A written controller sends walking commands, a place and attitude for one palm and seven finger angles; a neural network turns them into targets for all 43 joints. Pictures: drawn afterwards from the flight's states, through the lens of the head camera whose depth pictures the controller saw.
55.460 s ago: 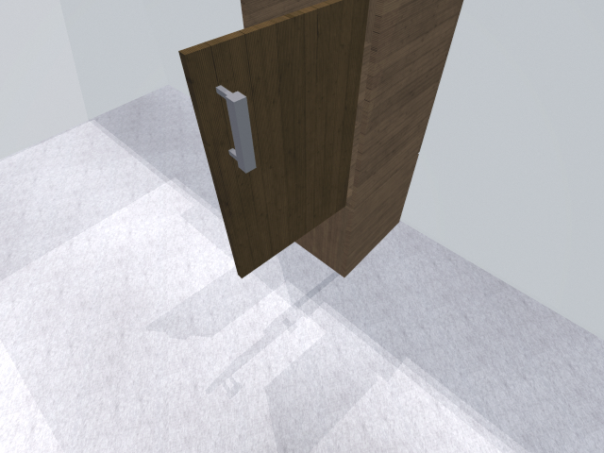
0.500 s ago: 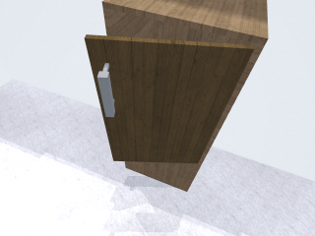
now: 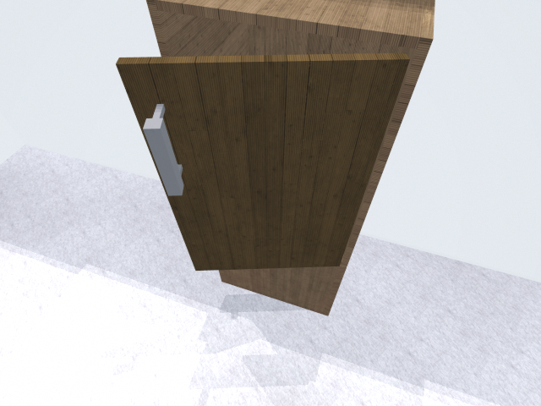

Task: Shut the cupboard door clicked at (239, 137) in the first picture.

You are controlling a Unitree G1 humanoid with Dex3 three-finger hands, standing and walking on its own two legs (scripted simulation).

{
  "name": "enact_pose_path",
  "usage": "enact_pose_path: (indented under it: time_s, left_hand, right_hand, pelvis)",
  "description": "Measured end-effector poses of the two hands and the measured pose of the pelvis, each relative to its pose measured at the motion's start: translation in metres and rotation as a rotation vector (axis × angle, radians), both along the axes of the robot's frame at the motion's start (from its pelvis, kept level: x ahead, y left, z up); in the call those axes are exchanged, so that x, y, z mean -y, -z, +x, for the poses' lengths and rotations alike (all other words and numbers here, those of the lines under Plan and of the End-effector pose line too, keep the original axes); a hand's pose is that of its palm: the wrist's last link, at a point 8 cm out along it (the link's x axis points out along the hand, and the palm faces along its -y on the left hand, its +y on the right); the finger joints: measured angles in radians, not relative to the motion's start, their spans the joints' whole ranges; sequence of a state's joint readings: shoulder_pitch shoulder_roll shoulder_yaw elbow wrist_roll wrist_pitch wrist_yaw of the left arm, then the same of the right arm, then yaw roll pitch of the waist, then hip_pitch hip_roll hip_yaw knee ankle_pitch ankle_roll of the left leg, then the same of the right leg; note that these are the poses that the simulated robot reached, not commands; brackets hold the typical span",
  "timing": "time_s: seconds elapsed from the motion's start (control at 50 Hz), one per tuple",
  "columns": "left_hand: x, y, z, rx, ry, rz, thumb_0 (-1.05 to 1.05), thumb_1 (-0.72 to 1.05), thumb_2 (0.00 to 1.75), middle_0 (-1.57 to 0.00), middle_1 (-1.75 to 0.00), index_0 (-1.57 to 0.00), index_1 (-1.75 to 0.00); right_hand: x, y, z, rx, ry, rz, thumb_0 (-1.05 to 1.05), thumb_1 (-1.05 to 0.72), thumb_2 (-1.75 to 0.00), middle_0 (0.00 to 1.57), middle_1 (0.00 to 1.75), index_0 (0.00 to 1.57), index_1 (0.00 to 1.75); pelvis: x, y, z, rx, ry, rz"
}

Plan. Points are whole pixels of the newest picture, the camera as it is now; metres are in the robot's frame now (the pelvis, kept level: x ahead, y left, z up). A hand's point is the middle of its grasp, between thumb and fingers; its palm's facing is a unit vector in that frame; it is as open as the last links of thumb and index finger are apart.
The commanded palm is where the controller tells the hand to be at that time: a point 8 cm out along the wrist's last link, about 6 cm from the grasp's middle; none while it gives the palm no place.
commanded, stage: come to a stop and stand still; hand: left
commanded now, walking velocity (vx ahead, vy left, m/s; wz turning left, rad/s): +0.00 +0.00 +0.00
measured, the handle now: (168, 151) +0.46 +0.19 +0.12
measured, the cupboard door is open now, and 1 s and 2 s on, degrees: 21 21 21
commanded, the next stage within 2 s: look again from close up in 0.58 s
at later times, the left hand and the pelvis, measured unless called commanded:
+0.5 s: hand out of the picture -0.03 +0.27 -0.17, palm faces -0.02 -0.97 -0.24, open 7.3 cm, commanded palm none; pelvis -0.05 +0.08 +0.00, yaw -1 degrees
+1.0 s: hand out of the picture -0.01 +0.25 -0.17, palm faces -0.03 -0.98 -0.20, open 7.4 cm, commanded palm none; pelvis -0.03 +0.07 +0.01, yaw -1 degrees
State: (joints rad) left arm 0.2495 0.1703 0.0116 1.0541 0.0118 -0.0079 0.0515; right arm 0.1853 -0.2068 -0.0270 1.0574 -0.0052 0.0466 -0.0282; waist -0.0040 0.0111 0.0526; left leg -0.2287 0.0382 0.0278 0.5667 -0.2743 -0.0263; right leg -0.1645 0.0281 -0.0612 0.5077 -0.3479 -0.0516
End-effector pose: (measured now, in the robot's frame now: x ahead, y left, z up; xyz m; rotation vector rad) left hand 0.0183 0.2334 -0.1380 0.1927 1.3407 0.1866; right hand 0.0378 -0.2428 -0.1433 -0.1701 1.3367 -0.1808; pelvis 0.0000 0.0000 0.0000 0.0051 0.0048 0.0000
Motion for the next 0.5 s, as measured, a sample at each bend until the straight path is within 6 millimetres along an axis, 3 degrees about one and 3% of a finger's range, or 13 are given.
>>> enact_pose_path:
  time_s: [0.08, 0.18, 0.26, 0.38, 0.5]
  left_hand:
    - [-0.008, 0.008, 0.001, 0.058, 0.018, -0.017, 0.00, 0.91, 0.90, -0.20, -0.30, -0.20, -0.30]
    - [-0.033, 0.006, 0.000, 0.088, 0.037, -0.021, 0.00, 0.92, 0.90, -0.20, -0.30, -0.20, -0.30]
    - [-0.054, 0.001, -0.005, 0.102, 0.050, -0.015, 0.00, 0.92, 0.90, -0.20, -0.30, -0.20, -0.30]
    - [-0.078, -0.003, -0.024, 0.067, 0.060, -0.001, 0.00, 0.92, 0.90, -0.20, -0.29, -0.20, -0.30]
    - [-0.087, -0.003, -0.051, -0.004, 0.045, -0.001, 0.00, 0.91, 0.90, -0.19, -0.29, -0.20, -0.30]
  right_hand:
    - [-0.017, -0.001, -0.014, 0.039, 0.007, -0.011, 0.01, -0.91, -0.90, 0.20, 0.30, 0.20, 0.29]
    - [-0.052, -0.003, -0.033, 0.080, 0.005, 0.010, 0.01, -0.91, -0.90, 0.20, 0.30, 0.20, 0.29]
    - [-0.067, -0.004, -0.049, 0.073, -0.004, 0.011, 0.01, -0.94, -0.90, 0.20, 0.30, 0.20, 0.29]
    - [-0.083, -0.006, -0.070, 0.043, -0.016, 0.025, 0.01, -0.93, -0.90, 0.20, 0.30, 0.20, 0.29]
    - [-0.090, -0.006, -0.080, 0.006, -0.020, 0.030, 0.01, -0.91, -0.90, 0.20, 0.30, 0.20, 0.29]
  pelvis:
    - [-0.016, 0.006, -0.011, 0.001, 0.002, -0.028]
    - [-0.038, 0.005, -0.024, 0.023, 0.013, -0.020]
    - [-0.054, 0.002, -0.035, 0.028, 0.017, -0.020]
    - [-0.069, -0.001, -0.047, 0.014, 0.019, -0.012]
    - [-0.076, -0.003, -0.049, 0.003, 0.019, -0.008]
